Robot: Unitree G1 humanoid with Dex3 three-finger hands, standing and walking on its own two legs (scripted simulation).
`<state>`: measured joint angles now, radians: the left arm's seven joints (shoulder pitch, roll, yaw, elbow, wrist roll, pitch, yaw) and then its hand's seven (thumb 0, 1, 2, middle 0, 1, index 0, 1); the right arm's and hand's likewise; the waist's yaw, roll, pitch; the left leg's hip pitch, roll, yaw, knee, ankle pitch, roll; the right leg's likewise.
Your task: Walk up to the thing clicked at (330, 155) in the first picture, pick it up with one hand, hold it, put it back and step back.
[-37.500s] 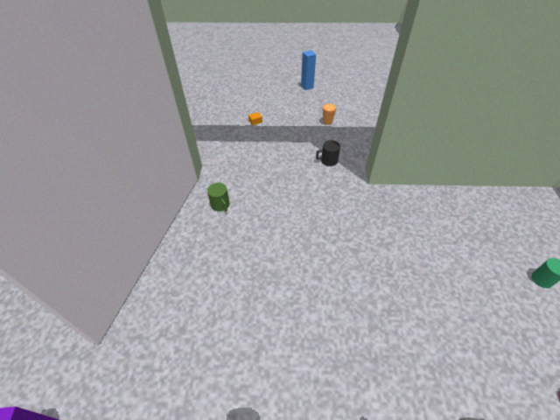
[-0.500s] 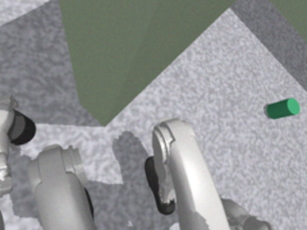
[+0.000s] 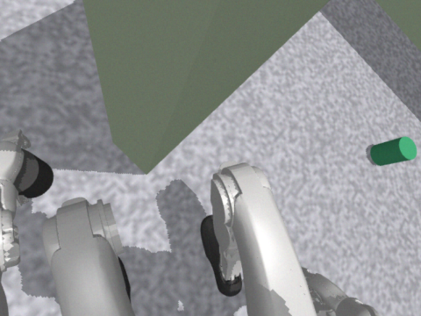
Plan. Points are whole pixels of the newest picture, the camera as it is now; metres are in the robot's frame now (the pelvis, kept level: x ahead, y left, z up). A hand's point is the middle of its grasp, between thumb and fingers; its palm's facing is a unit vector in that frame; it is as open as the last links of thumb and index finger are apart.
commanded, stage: close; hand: left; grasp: from above
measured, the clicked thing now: (15, 181) +0.39 +0.31 -0.24
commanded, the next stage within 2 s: settle in 0.02 s
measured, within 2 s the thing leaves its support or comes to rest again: leaves its support in 0.56 s
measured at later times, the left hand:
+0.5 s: hand (9, 177) +0.39 +0.30 -0.20, palm faces -0.42 -0.13 -0.90, open 11.7 cm
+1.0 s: hand out of the picture +0.38 +0.30 -0.11, palm faces -0.46 -0.11 -0.88, open 11.4 cm
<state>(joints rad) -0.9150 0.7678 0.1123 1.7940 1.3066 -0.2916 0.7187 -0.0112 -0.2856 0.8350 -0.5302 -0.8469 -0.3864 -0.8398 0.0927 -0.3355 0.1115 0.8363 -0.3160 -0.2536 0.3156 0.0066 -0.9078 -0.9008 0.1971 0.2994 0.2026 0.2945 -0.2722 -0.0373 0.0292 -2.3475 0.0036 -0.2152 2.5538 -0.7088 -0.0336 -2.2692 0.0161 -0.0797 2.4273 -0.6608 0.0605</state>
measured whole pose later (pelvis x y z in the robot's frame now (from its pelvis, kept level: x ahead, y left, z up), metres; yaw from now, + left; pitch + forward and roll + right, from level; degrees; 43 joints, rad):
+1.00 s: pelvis +0.00 +0.00 +0.07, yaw +4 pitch +34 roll -6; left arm -0.75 0.58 0.06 1.27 1.19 -0.17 0.39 0.02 -0.19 0.65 -0.63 -0.73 -0.54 -0.72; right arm 0.10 -0.30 -0.03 0.76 -0.12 -0.10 0.20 0.01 -0.94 -0.91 0.20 0.30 0.20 0.29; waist -0.16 0.02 -0.10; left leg -2.23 0.01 -0.13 2.31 -0.69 -0.03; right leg -2.17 -0.01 -0.03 2.24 -0.67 0.04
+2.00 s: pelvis +0.00 +0.00 +0.22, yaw +7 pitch +30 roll -4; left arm -0.34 0.48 -0.08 0.69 1.01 0.00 0.19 -0.02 -0.20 0.61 -0.75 -0.57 -0.63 -0.60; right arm 0.13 -0.26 -0.05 0.67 0.01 -0.01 0.01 0.01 -0.94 -0.91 0.20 0.30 0.21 0.30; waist -0.09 0.04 -0.19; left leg -1.70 0.03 -0.06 1.81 -0.62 -0.01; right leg -1.67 -0.03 -0.02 1.76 -0.61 0.04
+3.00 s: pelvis +0.06 +0.01 +0.45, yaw +8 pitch +8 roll +0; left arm -0.28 0.35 -0.20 0.82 1.00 0.04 0.15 -0.05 -0.25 0.78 -0.66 -0.67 -0.55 -0.69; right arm 0.25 -0.25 -0.04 0.73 0.03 0.02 -0.04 0.01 -0.92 -0.91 0.20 0.30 0.21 0.30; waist -0.05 0.03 -0.07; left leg -0.56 0.03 0.02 0.77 -0.35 -0.01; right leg -0.56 -0.03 0.02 0.75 -0.33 0.04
